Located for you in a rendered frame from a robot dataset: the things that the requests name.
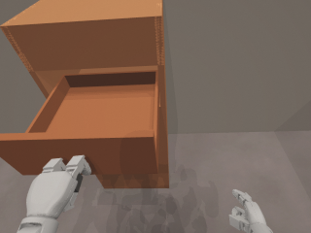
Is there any drawer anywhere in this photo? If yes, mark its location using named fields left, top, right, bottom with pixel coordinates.
left=0, top=70, right=159, bottom=176

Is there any robot left forearm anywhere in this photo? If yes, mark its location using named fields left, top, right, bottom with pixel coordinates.
left=17, top=216, right=59, bottom=233

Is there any robot right forearm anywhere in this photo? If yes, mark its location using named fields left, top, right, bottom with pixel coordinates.
left=249, top=223, right=273, bottom=233

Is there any robot left hand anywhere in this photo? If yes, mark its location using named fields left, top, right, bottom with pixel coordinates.
left=26, top=155, right=91, bottom=219

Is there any cabinet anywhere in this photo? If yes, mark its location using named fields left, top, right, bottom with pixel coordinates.
left=0, top=0, right=169, bottom=189

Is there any handle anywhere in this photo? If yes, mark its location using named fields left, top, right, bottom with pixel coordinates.
left=61, top=170, right=83, bottom=192

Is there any robot right hand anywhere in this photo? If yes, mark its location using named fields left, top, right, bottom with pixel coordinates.
left=228, top=189, right=267, bottom=233

